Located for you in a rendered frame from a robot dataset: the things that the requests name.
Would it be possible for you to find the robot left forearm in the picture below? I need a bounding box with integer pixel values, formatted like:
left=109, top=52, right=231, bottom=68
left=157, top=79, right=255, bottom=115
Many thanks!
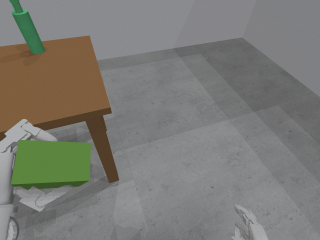
left=0, top=204, right=20, bottom=240

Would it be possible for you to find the robot left hand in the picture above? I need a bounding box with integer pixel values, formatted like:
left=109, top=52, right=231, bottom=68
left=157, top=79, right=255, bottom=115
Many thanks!
left=0, top=119, right=74, bottom=212

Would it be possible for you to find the table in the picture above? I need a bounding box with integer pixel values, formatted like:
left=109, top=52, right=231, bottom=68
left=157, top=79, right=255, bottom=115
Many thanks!
left=0, top=35, right=119, bottom=183

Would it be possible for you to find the robot right hand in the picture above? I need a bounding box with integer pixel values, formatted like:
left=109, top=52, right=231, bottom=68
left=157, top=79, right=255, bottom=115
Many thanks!
left=231, top=204, right=269, bottom=240

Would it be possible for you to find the sponge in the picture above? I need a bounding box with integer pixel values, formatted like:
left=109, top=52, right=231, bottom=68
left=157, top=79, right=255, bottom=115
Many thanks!
left=11, top=140, right=91, bottom=190

